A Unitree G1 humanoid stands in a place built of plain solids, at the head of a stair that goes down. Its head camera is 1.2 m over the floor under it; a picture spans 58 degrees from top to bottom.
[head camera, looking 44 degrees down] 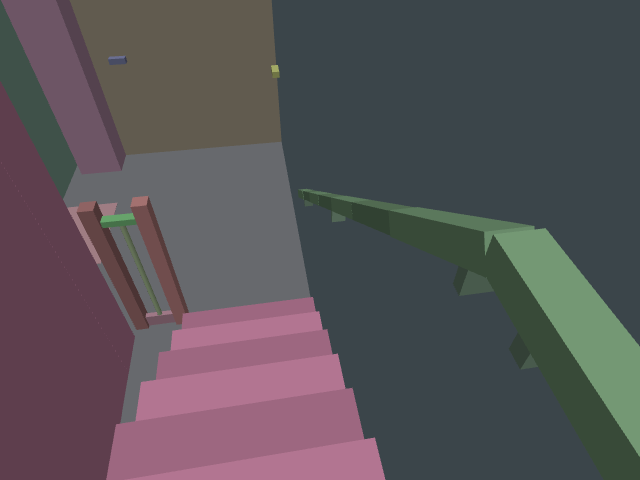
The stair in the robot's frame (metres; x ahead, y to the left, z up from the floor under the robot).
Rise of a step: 0.20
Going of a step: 0.28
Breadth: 0.90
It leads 9 degrees to the left of straight ahead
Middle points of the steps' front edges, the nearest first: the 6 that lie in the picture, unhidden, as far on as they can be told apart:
0.48 0.27 -0.20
0.75 0.31 -0.40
1.02 0.36 -0.60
1.30 0.40 -0.80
1.57 0.45 -1.00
1.84 0.49 -1.21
